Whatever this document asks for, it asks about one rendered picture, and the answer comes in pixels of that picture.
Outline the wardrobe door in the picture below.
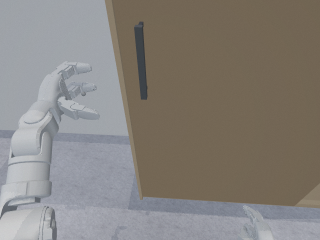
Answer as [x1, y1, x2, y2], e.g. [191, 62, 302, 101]
[302, 183, 320, 201]
[113, 0, 320, 206]

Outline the left robot upper arm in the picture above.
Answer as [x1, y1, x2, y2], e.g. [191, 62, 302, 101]
[0, 206, 57, 240]

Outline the left robot hand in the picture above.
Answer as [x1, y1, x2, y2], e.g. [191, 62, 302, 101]
[37, 61, 100, 120]

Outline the right robot hand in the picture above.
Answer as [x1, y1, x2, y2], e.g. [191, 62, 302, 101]
[237, 205, 275, 240]

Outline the robot left forearm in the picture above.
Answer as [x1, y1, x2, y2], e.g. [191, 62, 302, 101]
[0, 101, 61, 219]

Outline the handle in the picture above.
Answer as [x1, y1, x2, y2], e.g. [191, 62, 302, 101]
[134, 21, 148, 100]

